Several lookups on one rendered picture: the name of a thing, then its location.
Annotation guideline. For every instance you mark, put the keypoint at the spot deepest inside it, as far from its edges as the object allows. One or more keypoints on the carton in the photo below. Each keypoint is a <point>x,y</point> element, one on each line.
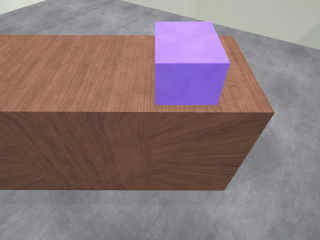
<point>191,64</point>

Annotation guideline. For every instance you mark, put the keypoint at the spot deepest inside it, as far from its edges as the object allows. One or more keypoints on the pedestal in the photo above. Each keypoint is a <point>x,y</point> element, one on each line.
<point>78,112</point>

